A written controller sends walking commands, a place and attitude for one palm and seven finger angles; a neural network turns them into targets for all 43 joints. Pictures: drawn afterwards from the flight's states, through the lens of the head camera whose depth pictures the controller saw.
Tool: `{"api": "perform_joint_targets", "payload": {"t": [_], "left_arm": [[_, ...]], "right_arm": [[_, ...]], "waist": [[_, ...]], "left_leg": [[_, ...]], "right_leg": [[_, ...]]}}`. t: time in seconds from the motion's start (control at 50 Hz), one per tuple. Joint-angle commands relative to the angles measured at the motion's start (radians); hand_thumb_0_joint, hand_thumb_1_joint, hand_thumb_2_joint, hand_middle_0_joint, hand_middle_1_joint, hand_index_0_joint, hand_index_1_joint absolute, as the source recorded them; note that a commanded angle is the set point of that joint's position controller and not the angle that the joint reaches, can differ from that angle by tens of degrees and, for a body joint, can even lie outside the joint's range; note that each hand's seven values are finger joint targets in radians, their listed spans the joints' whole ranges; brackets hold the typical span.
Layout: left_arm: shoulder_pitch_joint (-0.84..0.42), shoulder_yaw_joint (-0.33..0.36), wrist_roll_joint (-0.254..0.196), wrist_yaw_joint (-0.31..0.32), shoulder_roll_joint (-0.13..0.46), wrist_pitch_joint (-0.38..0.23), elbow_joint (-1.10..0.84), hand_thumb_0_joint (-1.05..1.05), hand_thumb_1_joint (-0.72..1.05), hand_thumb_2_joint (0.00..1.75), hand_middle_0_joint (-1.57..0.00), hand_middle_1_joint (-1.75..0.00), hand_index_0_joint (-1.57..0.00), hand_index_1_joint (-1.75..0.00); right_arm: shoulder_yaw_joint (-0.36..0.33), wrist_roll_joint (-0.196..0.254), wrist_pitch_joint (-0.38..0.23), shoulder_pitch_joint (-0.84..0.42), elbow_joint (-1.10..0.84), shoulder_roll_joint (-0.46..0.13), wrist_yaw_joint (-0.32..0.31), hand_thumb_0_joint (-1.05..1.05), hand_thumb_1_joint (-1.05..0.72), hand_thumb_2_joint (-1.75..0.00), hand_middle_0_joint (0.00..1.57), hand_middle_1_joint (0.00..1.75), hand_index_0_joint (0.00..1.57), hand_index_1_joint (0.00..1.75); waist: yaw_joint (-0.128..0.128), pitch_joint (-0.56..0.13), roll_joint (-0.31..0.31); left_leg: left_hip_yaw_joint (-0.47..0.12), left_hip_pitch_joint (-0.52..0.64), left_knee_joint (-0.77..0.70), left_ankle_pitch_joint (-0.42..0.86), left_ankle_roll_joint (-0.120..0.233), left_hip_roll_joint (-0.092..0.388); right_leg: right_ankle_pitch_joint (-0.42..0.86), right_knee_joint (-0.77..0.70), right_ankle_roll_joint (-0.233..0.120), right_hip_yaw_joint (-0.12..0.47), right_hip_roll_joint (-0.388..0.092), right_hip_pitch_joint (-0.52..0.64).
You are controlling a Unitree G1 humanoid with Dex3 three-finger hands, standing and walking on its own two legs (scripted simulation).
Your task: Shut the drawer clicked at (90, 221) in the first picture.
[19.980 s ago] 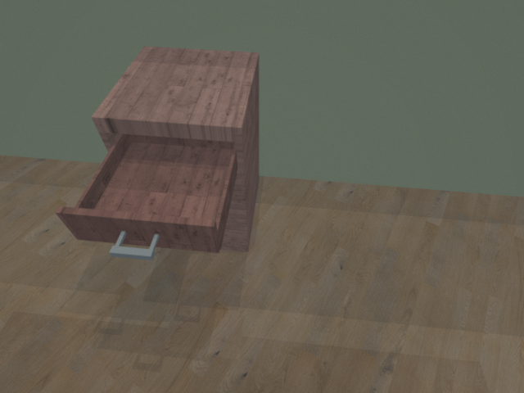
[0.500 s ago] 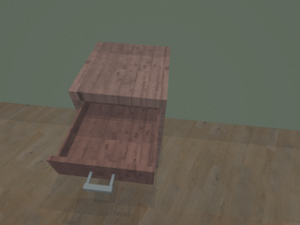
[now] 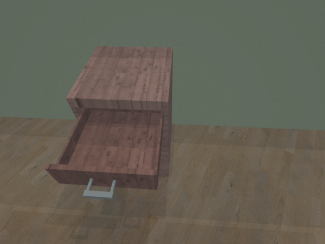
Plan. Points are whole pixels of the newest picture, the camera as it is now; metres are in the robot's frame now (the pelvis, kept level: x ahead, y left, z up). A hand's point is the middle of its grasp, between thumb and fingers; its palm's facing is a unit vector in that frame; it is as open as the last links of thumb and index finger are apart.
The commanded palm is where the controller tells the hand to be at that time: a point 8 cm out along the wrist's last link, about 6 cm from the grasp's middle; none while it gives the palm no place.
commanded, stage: come to a stop and stand still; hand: left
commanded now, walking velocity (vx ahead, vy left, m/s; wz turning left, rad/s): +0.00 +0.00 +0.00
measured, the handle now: (100, 188) +0.33 +0.24 -0.20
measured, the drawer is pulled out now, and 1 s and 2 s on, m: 0.30 0.30 0.30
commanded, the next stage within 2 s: look again from close up in 0.40 s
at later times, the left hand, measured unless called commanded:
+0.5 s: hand out of the picture -0.03 +0.13 -0.17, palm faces +0.01 -0.98 -0.17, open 7.4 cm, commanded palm none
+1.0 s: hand out of the picture -0.02 +0.13 -0.17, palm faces +0.03 -0.98 -0.18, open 7.4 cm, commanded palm none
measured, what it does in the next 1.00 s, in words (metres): stands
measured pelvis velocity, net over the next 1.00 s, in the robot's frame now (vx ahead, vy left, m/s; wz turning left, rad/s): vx -0.01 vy -0.03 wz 0.00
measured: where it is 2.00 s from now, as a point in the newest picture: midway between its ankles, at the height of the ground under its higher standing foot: outside the picture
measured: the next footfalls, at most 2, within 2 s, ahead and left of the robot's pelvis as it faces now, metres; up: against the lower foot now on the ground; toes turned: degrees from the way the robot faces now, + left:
none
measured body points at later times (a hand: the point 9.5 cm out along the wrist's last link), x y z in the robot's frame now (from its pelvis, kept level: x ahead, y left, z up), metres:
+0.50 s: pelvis -0.01 -0.03 +0.00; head +0.00 -0.04 +0.45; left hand -0.03 +0.18 -0.15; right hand -0.07 -0.25 -0.16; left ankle -0.02 +0.09 -0.74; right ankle -0.01 -0.10 -0.74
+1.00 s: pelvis -0.01 -0.03 +0.00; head +0.00 -0.03 +0.45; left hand -0.02 +0.19 -0.15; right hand -0.02 -0.23 -0.16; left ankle -0.02 +0.09 -0.74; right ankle -0.01 -0.10 -0.74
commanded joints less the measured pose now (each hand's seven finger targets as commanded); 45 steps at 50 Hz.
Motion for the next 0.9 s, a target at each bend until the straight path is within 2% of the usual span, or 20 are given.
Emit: {"api": "perform_joint_targets", "payload": {"t": [0.0, 0.1, 0.12, 0.22, 0.28, 0.32, 0.44, 0.56, 0.72, 0.88], "left_arm": [[0.032, 0.009, 0.006, -0.003, 0.119, -0.017, -0.045, 0.00, 0.90, 0.90, -0.20, -0.30, -0.20, -0.30], [0.050, 0.009, 0.009, -0.007, 0.134, -0.014, -0.038, 0.00, 0.90, 0.90, -0.20, -0.30, -0.20, -0.30], [0.057, 0.011, 0.009, -0.007, 0.133, -0.014, -0.036, 0.00, 0.90, 0.90, -0.20, -0.30, -0.20, -0.30], [0.067, 0.016, 0.008, -0.008, 0.134, -0.013, -0.031, 0.00, 0.90, 0.90, -0.20, -0.30, -0.20, -0.30], [0.076, 0.018, 0.006, -0.009, 0.127, -0.015, -0.021, 0.00, 0.90, 0.90, -0.20, -0.30, -0.20, -0.30], [0.079, 0.017, 0.005, -0.009, 0.119, -0.016, -0.016, 0.00, 0.90, 0.90, -0.20, -0.30, -0.20, -0.30], [0.106, 0.011, 0.003, -0.005, 0.091, -0.022, 0.015, 0.00, 0.90, 0.90, -0.20, -0.30, -0.20, -0.30], [0.122, 0.008, 0.001, -0.001, 0.074, -0.023, 0.030, 0.00, 0.90, 0.90, -0.20, -0.30, -0.20, -0.30], [0.126, 0.008, 0.004, 0.001, 0.065, -0.019, 0.033, 0.00, 0.90, 0.90, -0.20, -0.30, -0.20, -0.30], [0.130, 0.008, 0.007, 0.002, 0.062, -0.019, 0.028, 0.00, 0.90, 0.90, -0.20, -0.30, -0.20, -0.30]], "right_arm": [[-0.002, 0.001, -0.006, 0.044, -0.040, -0.064, 0.006, 0.00, -0.90, -0.90, 0.20, 0.30, 0.20, 0.30], [0.002, 0.000, 0.002, 0.068, -0.015, -0.065, 0.014, 0.00, -0.90, -0.90, 0.20, 0.30, 0.20, 0.30], [0.002, -0.001, 0.003, 0.075, -0.010, -0.068, 0.015, 0.00, -0.90, -0.90, 0.20, 0.30, 0.20, 0.30], [0.004, -0.001, 0.005, 0.100, 0.019, -0.057, 0.014, 0.00, -0.90, -0.90, 0.20, 0.30, 0.20, 0.30], [0.006, -0.001, 0.002, 0.115, 0.038, -0.048, 0.011, 0.00, -0.90, -0.90, 0.20, 0.30, 0.20, 0.30], [0.008, -0.001, -0.004, 0.127, 0.051, -0.039, 0.009, 0.00, -0.90, -0.90, 0.20, 0.30, 0.20, 0.30], [0.014, 0.004, -0.014, 0.149, 0.081, -0.024, 0.002, 0.00, -0.90, -0.90, 0.20, 0.30, 0.20, 0.30], [0.016, 0.006, -0.021, 0.162, 0.102, -0.017, -0.006, 0.00, -0.90, -0.90, 0.20, 0.30, 0.20, 0.30], [0.014, 0.006, -0.017, 0.149, 0.107, -0.003, -0.008, 0.00, -0.90, -0.90, 0.20, 0.30, 0.20, 0.30], [0.011, 0.008, -0.018, 0.129, 0.101, -0.008, -0.008, 0.00, -0.90, -0.90, 0.20, 0.30, 0.20, 0.30]], "waist": [[-0.001, 0.060, -0.060], [0.000, 0.124, -0.104], [0.002, 0.116, -0.112], [0.002, 0.097, -0.070], [0.005, 0.083, -0.069], [0.008, 0.062, -0.021], [0.015, 0.039, -0.057], [0.019, 0.013, -0.047], [0.019, 0.056, -0.026], [0.017, 0.060, -0.057]], "left_leg": [[-0.099, -0.043, -0.095, 0.096, 0.001, 0.109], [-0.088, -0.060, -0.100, -0.003, -0.004, 0.094], [-0.082, -0.055, -0.092, -0.007, -0.005, 0.090], [-0.073, -0.051, -0.081, -0.006, -0.009, 0.084], [-0.072, -0.056, -0.082, 0.013, -0.010, 0.087], [-0.077, -0.055, -0.096, 0.041, -0.011, 0.093], [-0.081, -0.059, -0.105, 0.111, -0.012, 0.107], [-0.084, -0.038, -0.110, 0.192, -0.012, 0.122], [-0.087, -0.034, -0.119, 0.185, -0.010, 0.126], [-0.092, -0.020, -0.128, 0.178, -0.005, 0.126]], "right_leg": [[0.111, -0.146, -0.048, 0.157, -0.117, -0.064], [-0.141, -0.234, -0.050, 0.184, -0.113, -0.137], [-0.174, -0.247, -0.049, 0.191, -0.115, -0.140], [-0.207, -0.274, -0.049, 0.198, -0.117, -0.142], [-0.177, -0.275, -0.050, 0.192, -0.117, -0.117], [-0.106, -0.252, -0.050, 0.176, -0.111, -0.088], [0.067, -0.214, -0.048, 0.148, -0.109, -0.017], [0.237, -0.163, -0.048, 0.118, -0.109, 0.032], [0.213, -0.170, -0.046, 0.122, -0.103, 0.000], [0.194, -0.176, -0.042, 0.123, -0.102, -0.014]]}}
